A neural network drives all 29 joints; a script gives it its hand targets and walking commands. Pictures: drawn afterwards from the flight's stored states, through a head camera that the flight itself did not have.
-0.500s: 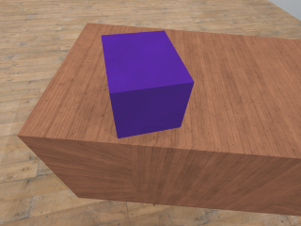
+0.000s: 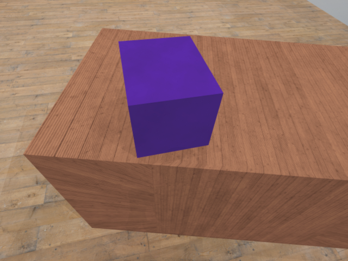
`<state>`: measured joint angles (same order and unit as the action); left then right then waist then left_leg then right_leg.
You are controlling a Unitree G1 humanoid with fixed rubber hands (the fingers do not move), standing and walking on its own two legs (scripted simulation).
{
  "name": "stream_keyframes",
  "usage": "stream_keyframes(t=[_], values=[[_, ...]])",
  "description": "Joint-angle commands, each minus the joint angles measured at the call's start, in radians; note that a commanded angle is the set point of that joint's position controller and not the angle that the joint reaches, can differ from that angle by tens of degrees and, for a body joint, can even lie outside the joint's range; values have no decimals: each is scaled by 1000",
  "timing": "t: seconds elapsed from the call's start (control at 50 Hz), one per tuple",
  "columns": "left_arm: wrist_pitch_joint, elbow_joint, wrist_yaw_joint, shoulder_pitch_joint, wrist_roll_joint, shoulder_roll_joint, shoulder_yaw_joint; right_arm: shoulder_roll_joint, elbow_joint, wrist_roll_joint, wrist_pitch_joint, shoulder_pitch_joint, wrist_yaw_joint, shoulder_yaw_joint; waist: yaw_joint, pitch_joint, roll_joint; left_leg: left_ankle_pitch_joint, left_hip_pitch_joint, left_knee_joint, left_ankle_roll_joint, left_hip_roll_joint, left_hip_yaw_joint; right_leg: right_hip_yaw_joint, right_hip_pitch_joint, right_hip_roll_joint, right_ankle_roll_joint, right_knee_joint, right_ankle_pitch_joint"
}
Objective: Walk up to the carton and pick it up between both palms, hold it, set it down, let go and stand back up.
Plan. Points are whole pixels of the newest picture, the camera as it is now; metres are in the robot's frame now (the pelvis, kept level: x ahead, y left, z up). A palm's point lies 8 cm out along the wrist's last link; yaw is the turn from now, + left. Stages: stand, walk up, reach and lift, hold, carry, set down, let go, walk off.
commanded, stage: stand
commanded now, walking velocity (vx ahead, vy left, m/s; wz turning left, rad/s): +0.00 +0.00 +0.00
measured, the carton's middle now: (164, 94) +0.54 +0.05 +0.06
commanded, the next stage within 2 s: none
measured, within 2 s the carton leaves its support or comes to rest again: neither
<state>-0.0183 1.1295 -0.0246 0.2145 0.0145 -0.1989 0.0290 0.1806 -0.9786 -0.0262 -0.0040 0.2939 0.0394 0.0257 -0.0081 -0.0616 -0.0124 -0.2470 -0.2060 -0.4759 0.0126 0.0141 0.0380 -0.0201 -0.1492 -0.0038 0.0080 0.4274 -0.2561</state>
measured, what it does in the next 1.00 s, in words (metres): stands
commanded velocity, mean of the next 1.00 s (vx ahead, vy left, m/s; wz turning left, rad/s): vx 0.00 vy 0.00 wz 0.00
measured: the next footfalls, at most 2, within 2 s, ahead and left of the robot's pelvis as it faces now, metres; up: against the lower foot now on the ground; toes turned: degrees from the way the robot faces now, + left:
none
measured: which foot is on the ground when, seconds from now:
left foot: down 0.00-1.00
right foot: down 0.00-1.00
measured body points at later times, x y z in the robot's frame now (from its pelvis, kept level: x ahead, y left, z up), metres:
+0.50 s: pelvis +0.00 +0.00 +0.00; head +0.01 +0.01 +0.45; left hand -0.01 +0.22 -0.17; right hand -0.01 -0.23 -0.15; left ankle +0.01 +0.11 -0.74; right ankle -0.02 -0.13 -0.74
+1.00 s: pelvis +0.00 +0.00 +0.00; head +0.02 +0.01 +0.45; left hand -0.02 +0.22 -0.17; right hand +0.00 -0.23 -0.15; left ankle +0.01 +0.11 -0.74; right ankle -0.02 -0.13 -0.74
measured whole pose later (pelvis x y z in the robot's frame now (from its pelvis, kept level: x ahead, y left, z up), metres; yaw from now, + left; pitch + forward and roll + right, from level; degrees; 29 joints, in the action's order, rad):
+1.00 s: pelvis +0.00 +0.00 +0.00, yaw +0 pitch -1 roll +0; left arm -0.01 1.18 -0.04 0.28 0.01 -0.15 0.02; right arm 0.15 -1.08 -0.02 0.01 0.30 0.04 0.01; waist 0.00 -0.04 -0.02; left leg -0.24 -0.20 -0.46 0.01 0.02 0.04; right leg -0.02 -0.15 -0.01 0.01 0.42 -0.26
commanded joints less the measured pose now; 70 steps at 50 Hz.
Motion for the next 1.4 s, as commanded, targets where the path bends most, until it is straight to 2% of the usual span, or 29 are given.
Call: stream_keyframes(t=[0.0, 0.06, 0.08, 0.14, 0.18, 0.22, 0.34, 0.36, 0.38, 0.44, 0.52, 0.56, 0.58, 0.62, 0.7, 0.76, 0.8, 0.84, 0.86, 0.88, 0.9, 0.96, 1.02, 1.04, 1.06, 1.12, 1.18, 1.24, 1.38], values=[[6, 3, -11, 48, -10, -40, -1, 57, 19, 6, 8, 44, -1, 9, 6, 30, 3, 213, 27, 92, 26, -84, 92, 75, -22, -64, -34, -67, 130], [8, -4, -8, 41, -3, -89, 10, 93, -4, -10, 9, 87, 7, 16, 15, -12, -7, 174, -9, 77, 36, -104, 94, 82, -13, -67, -31, -77, 114], [0, 11, -12, 68, -3, -75, 2, 80, 0, -1, 7, 75, 1, 12, 6, -14, 66, 155, -9, 100, 23, -83, 80, 85, -28, -73, -32, -83, 105], [-1, 16, -7, 71, 1, -25, -10, 57, -12, 6, 4, 78, 5, 3, 10, -36, 59, 67, -13, 120, 21, -82, 97, 80, -58, -69, -30, -78, 74], [3, -6, -12, 20, 1, -104, 15, 89, -16, -3, 8, 49, 7, 13, -3, -35, -2, 73, -36, 110, 39, -99, 113, 78, -50, -64, -34, -78, 87], [7, 17, -11, 57, 3, -36, -8, 102, -16, 1, 10, 75, 5, 20, 19, -19, 15, 73, -15, 106, 36, -84, 96, 71, -51, -69, -30, -68, 106], [8, 28, -6, 80, -11, -17, -7, 71, -36, 0, 11, 71, 1, 5, 2, -26, 38, 103, -55, 118, 37, -90, 111, 74, -10, -75, -35, -76, 103], [9, 34, -11, 104, -1, -19, -5, 40, -48, 7, 15, 110, 0, 5, 22, 7, 21, 61, -39, 108, 32, -91, 107, 74, -11, -77, -39, -61, 90], [6, 20, -14, 109, -7, -17, -6, 32, -57, 2, 10, 79, 5, -2, -6, -11, 51, 65, -56, 114, 24, -86, 88, 76, -28, -71, -32, -70, 72], [13, 30, -11, 87, -7, -19, -4, 65, -42, 5, 14, 49, 2, 7, 2, -13, 27, 42, -55, 129, 28, -83, 103, 89, -33, -72, -44, -83, 47], [15, 35, -16, 116, -2, -27, -2, 83, -66, 13, 13, 94, 7, 10, 21, 44, 27, 90, 22, 105, 24, -87, 89, 62, -44, -66, -30, -78, 86], [17, 30, -11, 110, -1, -60, 9, 88, -64, 5, 10, 61, 3, 13, -3, 2, -18, 104, -10, 120, 22, -82, 91, 64, -61, -67, -30, -76, 82], [21, 26, -13, 98, 3, -28, -2, 93, -66, 3, 14, 83, 10, 12, 16, 0, -1, 121, 27, 103, 31, -88, 82, 82, -90, -73, -36, -87, 85], [19, 40, -13, 133, 3, 11, -9, 68, -86, 4, 11, 97, 9, 8, 6, -8, 41, 139, -22, 95, 23, -83, 73, 78, -27, -79, -35, -75, 125], [24, 33, -10, 107, 3, -8, -5, 84, -74, 4, 18, 71, 8, 14, 3, 17, -38, 136, 9, 90, 29, -79, 79, 72, -46, -76, -35, -67, 106], [20, 38, -12, 131, -3, 7, -12, 36, -85, 8, 8, 71, 3, -1, -2, -11, 32, 191, -7, 91, 28, -83, 69, 79, -50, -77, -31, -68, 143], [22, 36, -11, 104, 0, -14, -1, 56, -78, 9, 14, 55, 10, 2, 13, -14, 10, 181, 13, 88, 18, -82, 68, 63, -64, -68, -25, -79, 135], [23, 34, -12, 140, 4, -48, 6, 56, -94, 12, 6, 70, 13, -2, -8, -37, 51, 157, -10, 93, 23, -73, 66, 89, -52, -80, -38, -81, 142], [22, 49, -13, 173, -2, -76, 14, 37, -103, 6, 10, 108, 12, -7, 3, 13, 0, 144, 45, 94, 16, -75, 66, 75, -56, -72, -27, -66, 140], [19, 51, -15, 148, -1, -36, 2, 70, -88, 16, 16, 99, 9, 5, 24, -6, 22, 143, 20, 102, 24, -88, 74, 72, -62, -67, -32, -78, 123], [20, 53, -10, 145, 0, 9, -6, 73, -87, 16, 17, 70, 7, 4, -3, 4, 47, 128, -13, 109, 28, -86, 83, 74, -11, -68, -28, -80, 121], [12, 38, -23, 131, 1, -24, 1, 26, -85, 0, 17, 63, 6, -5, -1, -20, 16, 208, -11, 103, 18, -88, 74, 73, -27, -80, -27, -64, 143], [8, 48, -17, 149, -9, -12, 4, 5, -102, 11, 20, 78, 12, -21, -4, -12, 35, 137, -33, 114, 14, -84, 73, 72, 5, -69, -23, -91, 134], [5, 49, -16, 139, -4, 0, -4, 57, -90, 14, 21, 58, 5, -9, 14, -37, 0, 129, -55, 120, 16, -79, 81, 65, -15, -68, -22, -78, 132], [8, 49, -19, 174, -6, -18, -2, 93, -102, 16, 19, 76, 8, -2, -13, -3, 12, 98, -29, 126, 32, -84, 87, 72, 19, -71, -26, -89, 128], [20, 50, -18, 149, 1, 3, -4, 60, -119, 12, 19, 105, 8, -5, 13, -10, -31, 146, -1, 107, 23, -81, 80, 70, -20, -75, -27, -70, 140], [15, 52, -23, 184, 1, 13, -9, 83, -108, 9, 15, 73, 8, -4, -12, -20, 59, 162, 4, 112, 27, -86, 75, 69, -13, -82, -20, -75, 151], [14, 53, -19, 166, -1, -17, -2, 29, -114, 5, 21, 108, 6, -15, 23, -2, -18, 196, 42, 92, 28, -91, 85, 57, -33, -71, -20, -77, 143], [13, 45, -17, 158, -6, 22, -12, -3, -120, 10, 14, 96, 10, -31, 18, -27, 20, 193, 5, 104, 24, -87, 77, 65, -32, -70, -19, -82, 116]])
